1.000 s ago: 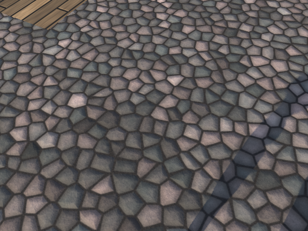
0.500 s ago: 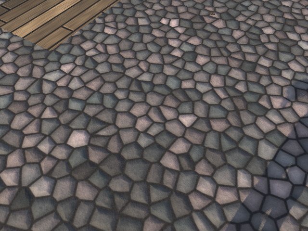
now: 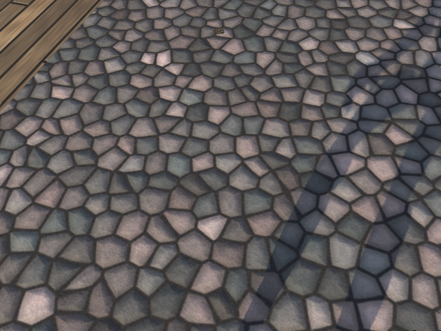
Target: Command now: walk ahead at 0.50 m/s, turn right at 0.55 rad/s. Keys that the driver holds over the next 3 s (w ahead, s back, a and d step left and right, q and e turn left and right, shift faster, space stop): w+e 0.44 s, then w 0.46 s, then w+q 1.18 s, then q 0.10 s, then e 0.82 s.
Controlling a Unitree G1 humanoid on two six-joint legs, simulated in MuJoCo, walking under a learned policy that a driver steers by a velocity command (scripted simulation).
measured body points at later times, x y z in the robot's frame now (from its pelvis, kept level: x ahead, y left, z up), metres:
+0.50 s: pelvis +0.27 +0.04 +0.00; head +0.30 +0.04 +0.45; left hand +0.52 +0.25 -0.09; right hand +0.24 -0.25 -0.11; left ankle +0.28 +0.15 -0.74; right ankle +0.31 -0.14 -0.67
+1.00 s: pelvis +0.51 -0.11 +0.00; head +0.53 -0.13 +0.45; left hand +0.68 +0.12 -0.11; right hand +0.55 -0.42 -0.11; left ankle +0.67 +0.02 -0.67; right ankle +0.46 -0.18 -0.74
